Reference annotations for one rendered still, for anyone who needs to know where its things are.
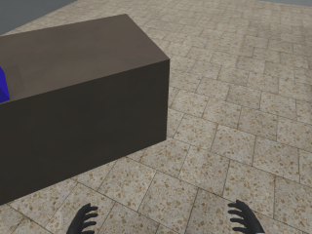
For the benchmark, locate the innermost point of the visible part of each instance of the pedestal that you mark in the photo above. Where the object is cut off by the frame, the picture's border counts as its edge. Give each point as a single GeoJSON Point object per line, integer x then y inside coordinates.
{"type": "Point", "coordinates": [82, 95]}

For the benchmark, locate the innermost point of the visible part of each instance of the right robot hand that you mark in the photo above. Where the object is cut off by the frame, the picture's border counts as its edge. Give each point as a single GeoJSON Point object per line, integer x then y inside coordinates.
{"type": "Point", "coordinates": [249, 219]}

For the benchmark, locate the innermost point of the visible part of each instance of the carton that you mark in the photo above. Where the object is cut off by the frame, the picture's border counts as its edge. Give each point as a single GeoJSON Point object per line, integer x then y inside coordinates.
{"type": "Point", "coordinates": [4, 93]}

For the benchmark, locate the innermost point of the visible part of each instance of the left robot hand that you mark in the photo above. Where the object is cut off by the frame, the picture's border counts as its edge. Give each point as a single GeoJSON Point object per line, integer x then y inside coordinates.
{"type": "Point", "coordinates": [77, 225]}

